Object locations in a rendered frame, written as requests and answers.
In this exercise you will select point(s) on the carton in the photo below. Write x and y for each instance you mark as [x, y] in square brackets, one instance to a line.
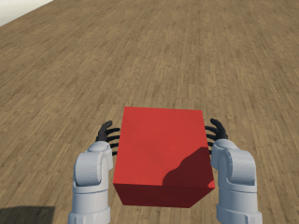
[163, 158]

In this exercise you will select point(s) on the robot left hand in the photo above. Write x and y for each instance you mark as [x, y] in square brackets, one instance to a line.
[103, 133]

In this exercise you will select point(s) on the right robot forearm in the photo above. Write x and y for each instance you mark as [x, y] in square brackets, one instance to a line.
[237, 182]

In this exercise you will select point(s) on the robot right hand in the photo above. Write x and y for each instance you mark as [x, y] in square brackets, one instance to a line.
[219, 131]

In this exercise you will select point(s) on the left robot forearm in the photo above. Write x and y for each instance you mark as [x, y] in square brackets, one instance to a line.
[90, 185]

